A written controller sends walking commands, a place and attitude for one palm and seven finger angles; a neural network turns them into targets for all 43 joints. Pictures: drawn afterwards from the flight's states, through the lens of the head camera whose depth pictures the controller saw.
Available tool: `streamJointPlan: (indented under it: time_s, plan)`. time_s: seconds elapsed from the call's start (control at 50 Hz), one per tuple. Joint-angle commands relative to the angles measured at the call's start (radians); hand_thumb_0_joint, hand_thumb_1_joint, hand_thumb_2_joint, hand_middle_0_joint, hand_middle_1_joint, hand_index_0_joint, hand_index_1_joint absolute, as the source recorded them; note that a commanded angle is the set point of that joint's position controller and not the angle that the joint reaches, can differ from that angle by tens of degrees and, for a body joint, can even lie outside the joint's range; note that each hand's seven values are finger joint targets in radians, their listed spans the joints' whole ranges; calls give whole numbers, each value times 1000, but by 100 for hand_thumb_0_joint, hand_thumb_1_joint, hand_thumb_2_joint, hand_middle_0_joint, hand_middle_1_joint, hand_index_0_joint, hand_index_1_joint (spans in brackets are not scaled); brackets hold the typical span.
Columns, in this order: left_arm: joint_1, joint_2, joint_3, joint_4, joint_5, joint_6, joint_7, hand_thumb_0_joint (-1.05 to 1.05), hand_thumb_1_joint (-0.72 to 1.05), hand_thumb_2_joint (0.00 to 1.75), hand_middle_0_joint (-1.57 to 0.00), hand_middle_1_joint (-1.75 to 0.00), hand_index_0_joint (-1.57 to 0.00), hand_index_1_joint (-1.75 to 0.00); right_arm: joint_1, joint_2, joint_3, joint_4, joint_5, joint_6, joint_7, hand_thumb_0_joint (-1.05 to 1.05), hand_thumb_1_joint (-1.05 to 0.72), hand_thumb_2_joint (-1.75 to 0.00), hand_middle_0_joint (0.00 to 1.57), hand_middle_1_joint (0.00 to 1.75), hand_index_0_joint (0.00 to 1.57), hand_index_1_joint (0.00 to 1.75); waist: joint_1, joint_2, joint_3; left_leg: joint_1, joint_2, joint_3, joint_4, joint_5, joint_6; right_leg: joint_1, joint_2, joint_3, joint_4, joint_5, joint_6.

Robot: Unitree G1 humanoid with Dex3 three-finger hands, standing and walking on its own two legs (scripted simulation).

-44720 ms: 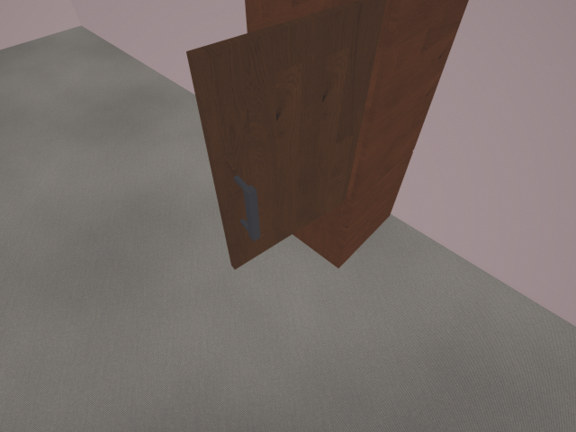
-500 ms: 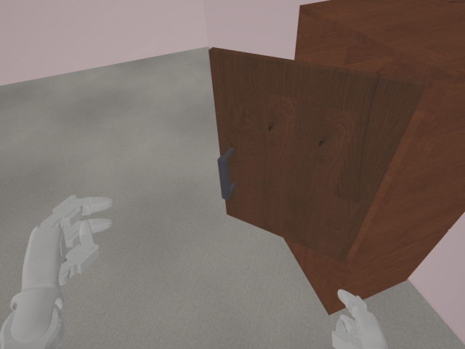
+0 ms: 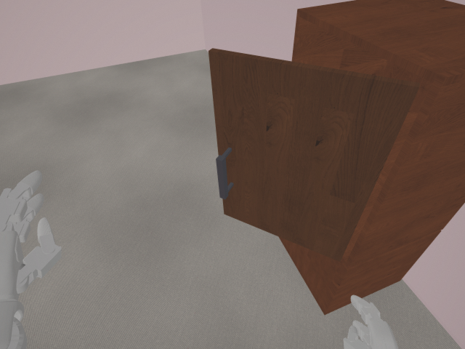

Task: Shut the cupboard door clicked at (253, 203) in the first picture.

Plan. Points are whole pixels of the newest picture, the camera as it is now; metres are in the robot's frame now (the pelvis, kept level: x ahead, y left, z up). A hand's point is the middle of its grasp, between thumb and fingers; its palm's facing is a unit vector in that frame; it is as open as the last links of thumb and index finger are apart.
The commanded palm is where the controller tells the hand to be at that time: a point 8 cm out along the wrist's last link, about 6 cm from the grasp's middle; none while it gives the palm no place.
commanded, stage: draw the hand back to the body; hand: left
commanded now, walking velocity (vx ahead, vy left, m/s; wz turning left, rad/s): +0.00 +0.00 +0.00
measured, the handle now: (226, 174) +0.61 +0.11 -0.10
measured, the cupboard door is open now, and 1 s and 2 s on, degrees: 41 41 41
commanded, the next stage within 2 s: step back with the hand held close in 0.02 s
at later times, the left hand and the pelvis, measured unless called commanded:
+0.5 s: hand (45, 248) +0.20 +0.29 +0.15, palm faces +0.36 -0.78 -0.50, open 7.4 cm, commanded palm +0.13 +0.32 +0.17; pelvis -0.02 +0.03 -0.01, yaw -1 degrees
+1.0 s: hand (7, 289) +0.13 +0.29 +0.15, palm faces +0.46 -0.77 -0.45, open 7.4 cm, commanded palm +0.07 +0.32 +0.17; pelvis -0.07 +0.03 -0.02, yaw -1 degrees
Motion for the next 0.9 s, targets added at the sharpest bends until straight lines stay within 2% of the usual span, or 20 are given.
streamJointPlan:
  time_s: [0.0,0.12,0.14,0.16,0.18,0.22,0.36,0.42,0.48,0.54,0.56,0.58,0.62,0.66,0.68,0.74,0.76,0.84,0.86,0.88]
  plan:
    - [-88,198,146,-199,-1,-68,19,0,90,90,-20,-30,-20,-30,-135,-87,-32,-165,0,-52,-3,0,-90,-90,20,30,20,30,6,-4,-23,-69,42,-22,-77,203,-11,24,-19,16,-69,122,-6]
    - [-83,189,136,-202,0,-66,14,0,90,90,-20,-30,-20,-30,-130,-92,-38,-169,-1,-44,1,0,-90,-90,20,30,20,30,3,-9,-54,-55,42,-17,-75,209,-6,30,-19,17,-68,128,-4]
    - [-179,276,225,-245,2,-111,26,0,90,90,-20,-30,-20,-30,-133,-127,-48,-195,6,-22,1,0,-90,-90,20,30,20,30,-45,-8,-18,-125,61,-41,-22,108,15,-43,-79,146,-127,129,-16]
    - [-166,294,242,-222,10,-131,31,0,90,90,-20,-30,-20,-30,-125,-116,-44,-178,3,-13,-3,0,-90,-90,20,30,20,30,-46,-21,-14,-134,54,-60,6,78,14,-56,-118,175,-148,117,-34]
    - [-74,221,181,-166,9,-136,26,0,90,90,-20,-30,-20,-30,-119,-116,-49,-169,-1,-3,-2,0,-90,-90,20,30,20,30,-56,-76,-29,-123,54,-59,36,91,12,-84,-140,181,-149,120,-41]
    - [-19,192,153,-162,10,-147,26,0,90,90,-20,-30,-20,-30,-113,-117,-58,-175,1,17,5,0,-90,-90,20,30,20,30,-61,-75,-77,-118,59,-57,49,116,10,-87,-153,175,-128,137,-45]
    - [45,277,234,-254,4,-160,46,0,90,90,-20,-30,-20,-30,-130,-128,-69,-219,4,69,-16,0,-90,-90,20,30,20,30,-53,-9,-195,-151,108,-85,8,433,0,27,-91,88,66,441,-9]
    - [70,265,231,-269,1,-155,48,0,90,90,-20,-30,-20,-30,-116,-126,-71,-242,6,86,-19,0,-90,-90,20,30,20,30,-53,-25,-204,-194,123,-94,4,453,-1,46,-77,84,110,448,-3]
    - [71,268,238,-310,5,-161,49,0,90,90,-20,-30,-20,-30,-115,-129,-72,-252,2,83,-20,0,-90,-90,20,30,20,30,-50,20,-199,-247,142,-116,-20,417,4,52,-59,78,150,389,5]
    - [81,260,244,-297,8,-166,53,0,90,90,-20,-30,-20,-30,-105,-135,-74,-256,-1,78,-19,0,-90,-90,20,30,20,30,-52,32,-160,-347,167,-138,-63,265,27,55,-39,76,180,282,15]
    - [87,280,269,-286,14,-170,54,0,90,90,-20,-30,-20,-30,-108,-141,-77,-249,-5,74,-19,0,-90,-90,20,30,20,30,-47,34,-157,-387,168,-145,-72,204,34,77,-37,76,182,275,15]
    - [82,250,242,-287,12,-174,53,0,90,90,-20,-30,-20,-30,-104,-132,-73,-252,-1,72,-18,0,-90,-90,20,30,20,30,-55,22,-145,-419,167,-142,-70,152,38,81,-44,84,185,272,14]
    - [72,252,249,-278,17,-181,55,0,90,90,-20,-30,-20,-30,-94,-139,-74,-250,-1,67,-18,0,-90,-90,20,30,20,30,-60,8,-131,-491,170,-153,-81,30,51,101,-41,99,201,251,14]
    - [59,273,269,-288,26,-188,57,0,90,90,-20,-30,-20,-30,-96,-142,-75,-245,-4,58,-16,0,-90,-90,20,30,20,30,-59,11,-125,-536,162,-154,-81,-72,58,115,-45,110,197,243,13]
    - [49,241,238,-294,24,-192,55,0,90,90,-20,-30,-20,-30,-97,-132,-69,-248,0,55,-16,0,-90,-90,20,30,20,30,-64,-4,-120,-555,156,-152,-77,-123,58,110,-51,116,201,221,11]
    - [25,242,236,-298,30,-202,61,0,90,90,-20,-30,-20,-30,-84,-136,-70,-243,-1,44,-15,0,-90,-90,20,30,20,30,-70,-27,-98,-586,130,-140,-46,-251,60,66,-66,158,165,139,2]
    - [9,268,258,-318,38,-208,63,0,90,90,-20,-30,-20,-30,-84,-142,-72,-239,-4,39,-14,0,-90,-90,20,30,20,30,-68,-28,-100,-590,130,-152,-48,-279,61,62,-68,165,153,105,-2]
    - [-14,247,240,-322,45,-228,70,0,90,90,-20,-30,-20,-30,-79,-139,-67,-234,-8,20,-15,0,-90,-90,20,30,20,30,-73,-2,-74,-624,135,-167,-59,-364,71,27,-51,161,154,-1,1]
    - [-16,273,269,-322,52,-232,72,0,90,90,-20,-30,-20,-30,-78,-144,-69,-228,-11,14,-16,0,-90,-90,20,30,20,30,-68,-1,-81,-640,142,-181,-73,-371,73,50,-44,152,167,2,3]
    - [-16,241,240,-326,49,-237,70,0,90,90,-20,-30,-20,-30,-77,-135,-65,-228,-10,11,-16,0,-90,-90,20,30,20,30,-71,8,-82,-642,146,-179,-77,-367,73,54,-41,143,183,15,3]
